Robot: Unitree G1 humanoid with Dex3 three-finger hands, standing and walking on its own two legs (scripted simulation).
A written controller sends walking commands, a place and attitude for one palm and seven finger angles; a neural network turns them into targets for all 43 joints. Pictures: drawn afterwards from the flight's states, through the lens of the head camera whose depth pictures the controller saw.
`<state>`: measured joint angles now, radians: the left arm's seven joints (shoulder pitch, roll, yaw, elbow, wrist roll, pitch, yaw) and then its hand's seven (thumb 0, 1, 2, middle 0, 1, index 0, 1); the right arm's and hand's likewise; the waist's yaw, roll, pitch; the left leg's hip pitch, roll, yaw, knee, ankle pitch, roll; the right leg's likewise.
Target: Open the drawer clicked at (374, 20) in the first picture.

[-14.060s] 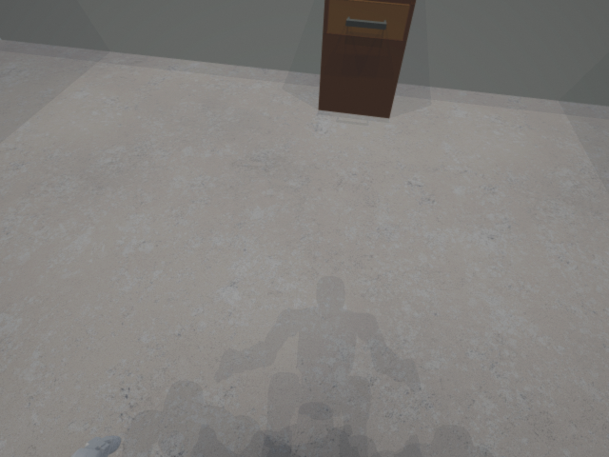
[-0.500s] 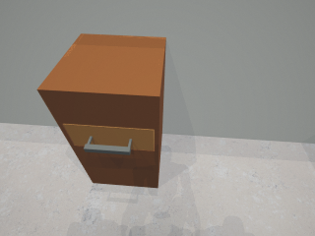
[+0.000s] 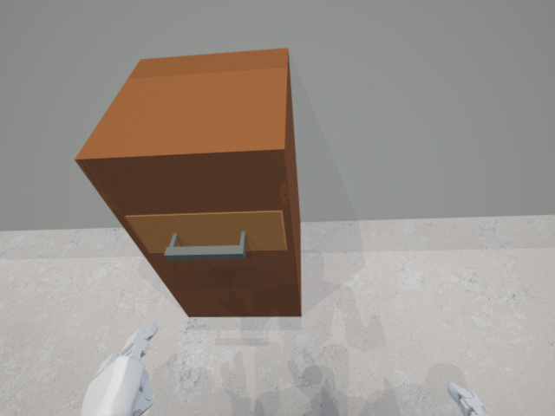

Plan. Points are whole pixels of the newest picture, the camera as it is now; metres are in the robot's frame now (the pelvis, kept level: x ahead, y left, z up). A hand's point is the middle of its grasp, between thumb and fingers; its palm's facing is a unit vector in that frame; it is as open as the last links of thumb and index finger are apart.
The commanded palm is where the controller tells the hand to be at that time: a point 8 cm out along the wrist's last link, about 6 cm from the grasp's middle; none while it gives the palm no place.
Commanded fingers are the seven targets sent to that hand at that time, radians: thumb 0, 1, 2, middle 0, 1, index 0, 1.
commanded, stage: raise the hand with hooked fingers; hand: left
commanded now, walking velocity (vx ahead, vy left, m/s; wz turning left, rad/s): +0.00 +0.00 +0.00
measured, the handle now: (206, 245) +0.55 +0.23 -0.22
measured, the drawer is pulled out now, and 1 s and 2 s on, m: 0.00 0.00 0.00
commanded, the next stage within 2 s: move the hooked fingers above the handle in 1.68 s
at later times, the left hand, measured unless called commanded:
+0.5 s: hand (137, 357) +0.21 +0.22 -0.01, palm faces +0.03 -0.15 -0.99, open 10.3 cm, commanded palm +0.18 +0.22 +0.04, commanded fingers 0.00 0.04 0.53 -0.26 -0.86 -0.26 -0.86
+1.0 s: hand (118, 301) +0.27 +0.24 +0.05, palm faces +0.06 -0.12 -0.99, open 13.1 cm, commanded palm +0.24 +0.25 +0.11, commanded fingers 0.00 -0.50 0.30 -0.30 -1.20 -0.30 -1.20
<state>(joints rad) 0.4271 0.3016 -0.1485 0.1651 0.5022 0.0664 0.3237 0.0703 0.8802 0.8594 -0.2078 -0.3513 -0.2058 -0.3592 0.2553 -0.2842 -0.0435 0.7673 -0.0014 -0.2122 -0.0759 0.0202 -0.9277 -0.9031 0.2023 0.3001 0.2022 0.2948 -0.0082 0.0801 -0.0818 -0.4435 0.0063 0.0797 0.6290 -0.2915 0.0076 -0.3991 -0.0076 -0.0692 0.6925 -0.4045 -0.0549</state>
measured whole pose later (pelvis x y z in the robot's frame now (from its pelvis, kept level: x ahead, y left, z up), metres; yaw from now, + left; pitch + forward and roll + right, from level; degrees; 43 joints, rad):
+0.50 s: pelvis -0.03 +0.01 -0.01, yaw +1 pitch +5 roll +0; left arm 0.15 0.29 -0.18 0.12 1.03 0.11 0.36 0.00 0.25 0.62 -0.27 -0.71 -0.27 -0.72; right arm 0.07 -0.16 0.04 0.57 -0.04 0.12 0.01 0.01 -0.91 -0.90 0.20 0.30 0.21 0.30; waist 0.08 0.05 -0.08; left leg -0.55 0.02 0.05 0.77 -0.31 0.02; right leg -0.48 0.00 -0.09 0.79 -0.41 -0.05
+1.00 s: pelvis -0.01 +0.03 +0.01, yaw -1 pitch +4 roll +0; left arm 0.06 0.37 -0.13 0.06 0.99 0.11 0.25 0.00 -0.32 0.37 -0.31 -1.08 -0.31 -1.09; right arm 0.12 -0.25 -0.03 0.60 -0.02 0.13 -0.01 0.01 -0.91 -0.90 0.20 0.30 0.20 0.29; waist 0.06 0.06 -0.04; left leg -0.39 0.00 0.09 0.60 -0.27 0.04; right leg -0.33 -0.01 -0.05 0.62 -0.35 -0.02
